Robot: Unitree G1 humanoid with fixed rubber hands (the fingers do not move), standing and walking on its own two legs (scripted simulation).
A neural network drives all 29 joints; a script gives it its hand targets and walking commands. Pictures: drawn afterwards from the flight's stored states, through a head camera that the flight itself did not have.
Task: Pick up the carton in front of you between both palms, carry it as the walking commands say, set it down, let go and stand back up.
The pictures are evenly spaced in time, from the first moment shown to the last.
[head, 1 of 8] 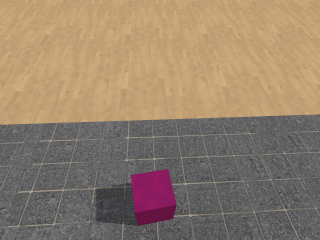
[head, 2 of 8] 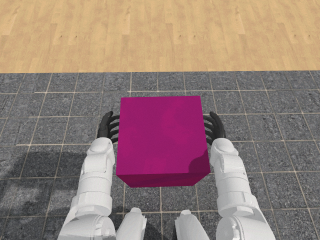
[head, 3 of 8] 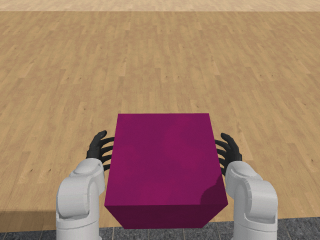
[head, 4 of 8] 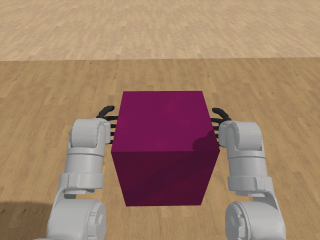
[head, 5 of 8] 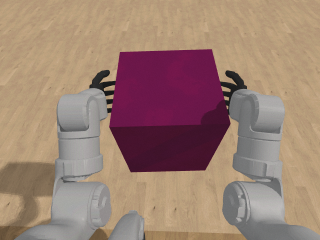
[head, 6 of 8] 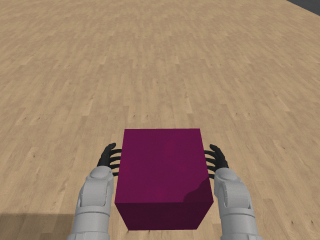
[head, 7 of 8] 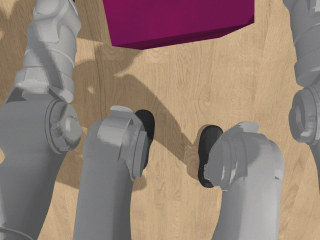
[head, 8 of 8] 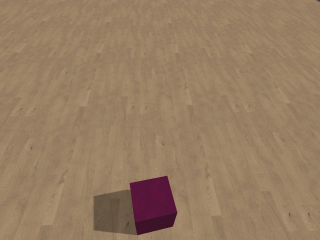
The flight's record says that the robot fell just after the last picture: no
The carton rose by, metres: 0.99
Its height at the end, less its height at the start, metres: +0.26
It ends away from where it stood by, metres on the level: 5.90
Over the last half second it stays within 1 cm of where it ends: yes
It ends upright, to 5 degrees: yes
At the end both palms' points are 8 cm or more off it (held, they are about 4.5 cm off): yes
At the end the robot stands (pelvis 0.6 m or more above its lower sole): yes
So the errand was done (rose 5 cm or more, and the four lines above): yes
